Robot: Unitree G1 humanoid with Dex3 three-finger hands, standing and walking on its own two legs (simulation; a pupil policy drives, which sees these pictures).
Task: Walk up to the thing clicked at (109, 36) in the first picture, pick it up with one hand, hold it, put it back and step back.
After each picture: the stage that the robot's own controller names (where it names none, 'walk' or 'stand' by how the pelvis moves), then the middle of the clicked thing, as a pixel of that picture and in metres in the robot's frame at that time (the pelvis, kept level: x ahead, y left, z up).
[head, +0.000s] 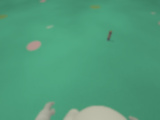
stand; (109, 35) +1.88 -0.43 -0.65
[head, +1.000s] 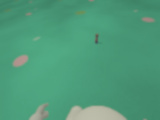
walk; (96, 38) +1.80 +0.03 -0.63
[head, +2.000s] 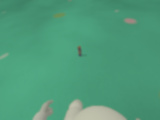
walk; (79, 51) +1.22 +0.30 -0.65
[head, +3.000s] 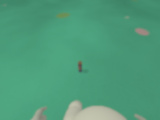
walk; (80, 67) +0.80 +0.22 -0.64
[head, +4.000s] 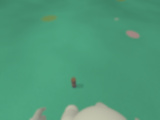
walk; (73, 83) +0.51 +0.20 -0.64
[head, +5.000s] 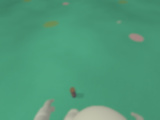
stand; (73, 92) +0.39 +0.23 -0.65
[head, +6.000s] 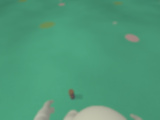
stand; (71, 94) +0.37 +0.23 -0.65
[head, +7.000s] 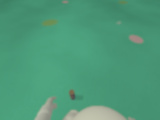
stand; (72, 95) +0.35 +0.21 -0.65
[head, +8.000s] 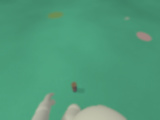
stand; (74, 87) +0.41 +0.18 -0.64
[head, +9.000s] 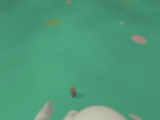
stand; (73, 92) +0.39 +0.21 -0.66
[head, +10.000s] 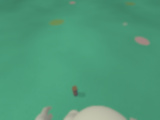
stand; (75, 91) +0.41 +0.19 -0.66
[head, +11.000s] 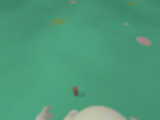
stand; (75, 91) +0.41 +0.18 -0.66
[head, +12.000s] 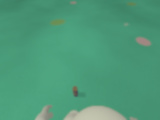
stand; (75, 91) +0.41 +0.18 -0.66
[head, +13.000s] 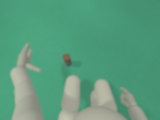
go down; (67, 60) +0.46 +0.22 -0.37
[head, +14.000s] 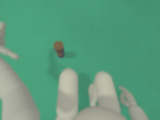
go down; (60, 51) +0.48 +0.25 -0.26
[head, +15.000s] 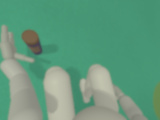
close in; (34, 45) +0.46 +0.30 -0.17
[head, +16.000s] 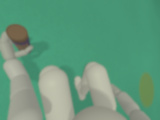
close; (22, 42) +0.45 +0.31 -0.16
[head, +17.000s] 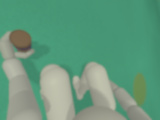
lift; (23, 45) +0.42 +0.31 -0.17
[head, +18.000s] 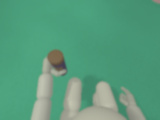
lift; (59, 65) +0.33 +0.22 +0.01
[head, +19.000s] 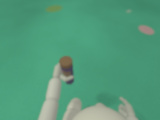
hold; (68, 72) +0.31 +0.17 +0.02
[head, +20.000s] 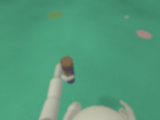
hold; (68, 72) +0.32 +0.16 +0.03
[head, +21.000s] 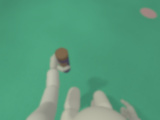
crouch; (64, 62) +0.38 +0.19 -0.01
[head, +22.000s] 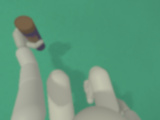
lower; (34, 37) +0.50 +0.29 -0.07
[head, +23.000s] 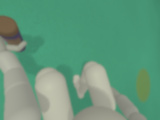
lower; (14, 38) +0.46 +0.32 -0.16
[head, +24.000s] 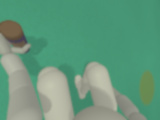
lower; (18, 41) +0.45 +0.32 -0.16
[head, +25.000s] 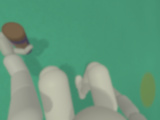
lower; (21, 42) +0.44 +0.32 -0.16
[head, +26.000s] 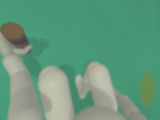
lower; (20, 42) +0.44 +0.32 -0.17
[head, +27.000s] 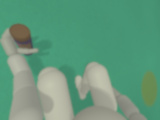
open; (24, 43) +0.45 +0.30 -0.17
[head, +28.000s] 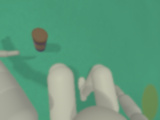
stand; (40, 42) +0.44 +0.29 -0.18
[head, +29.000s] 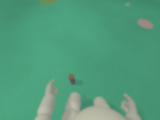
stand; (72, 79) +0.43 +0.19 -0.53
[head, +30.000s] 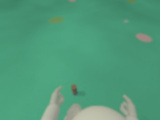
stand; (74, 90) +0.41 +0.19 -0.60
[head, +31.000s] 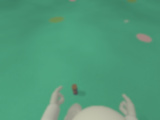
stand; (75, 89) +0.42 +0.18 -0.60
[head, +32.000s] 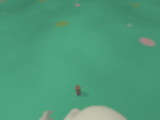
stand; (78, 90) +0.44 +0.17 -0.65
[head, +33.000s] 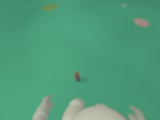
walk; (77, 77) +0.50 +0.17 -0.63
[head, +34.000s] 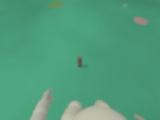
walk; (79, 62) +0.77 +0.17 -0.62
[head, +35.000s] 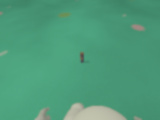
stand; (81, 57) +1.05 +0.23 -0.64
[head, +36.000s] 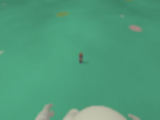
stand; (80, 58) +1.04 +0.20 -0.66
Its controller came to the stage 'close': yes
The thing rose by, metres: 0.67
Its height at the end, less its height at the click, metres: +0.00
